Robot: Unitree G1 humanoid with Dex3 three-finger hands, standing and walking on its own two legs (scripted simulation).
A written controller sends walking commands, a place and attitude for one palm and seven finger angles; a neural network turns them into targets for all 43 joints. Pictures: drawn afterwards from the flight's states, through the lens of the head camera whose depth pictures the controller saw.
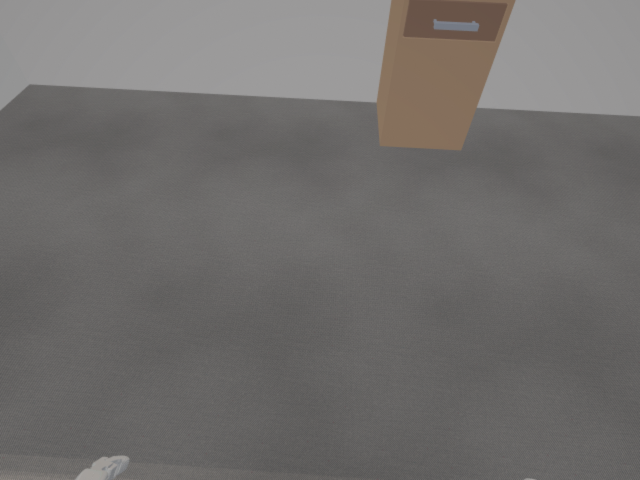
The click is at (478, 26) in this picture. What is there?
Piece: drawer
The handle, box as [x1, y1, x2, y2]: [433, 19, 478, 30]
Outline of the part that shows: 433,21 434,28 438,29 477,30 478,24 474,21 472,21 471,23 437,21 435,19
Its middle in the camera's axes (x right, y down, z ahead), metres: +0.55 -0.88 +1.58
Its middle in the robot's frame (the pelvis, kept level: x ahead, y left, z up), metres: +1.79 -0.47 -0.13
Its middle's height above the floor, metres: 0.64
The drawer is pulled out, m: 0.00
